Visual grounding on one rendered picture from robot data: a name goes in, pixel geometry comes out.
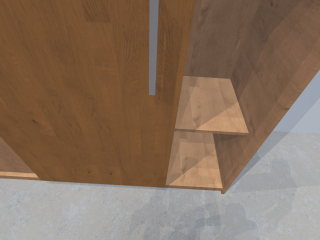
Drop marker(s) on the wardrobe door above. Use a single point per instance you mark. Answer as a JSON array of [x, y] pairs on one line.
[[10, 161], [74, 87]]

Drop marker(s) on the handle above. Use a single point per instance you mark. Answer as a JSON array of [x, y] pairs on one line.
[[153, 39]]

